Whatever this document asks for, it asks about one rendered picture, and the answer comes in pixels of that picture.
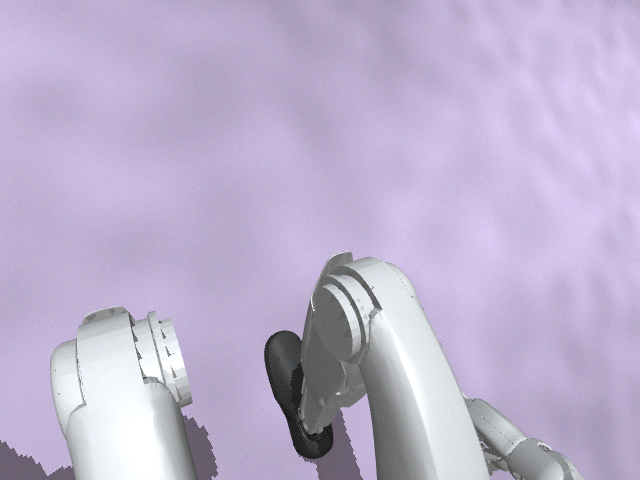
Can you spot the right robot hand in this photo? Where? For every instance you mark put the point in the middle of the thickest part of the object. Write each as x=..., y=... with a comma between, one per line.
x=498, y=433

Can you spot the right robot foot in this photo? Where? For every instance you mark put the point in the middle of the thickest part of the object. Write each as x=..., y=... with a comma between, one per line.
x=284, y=370

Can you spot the right robot arm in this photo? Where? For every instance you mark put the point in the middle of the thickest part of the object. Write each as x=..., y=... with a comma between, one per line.
x=533, y=459

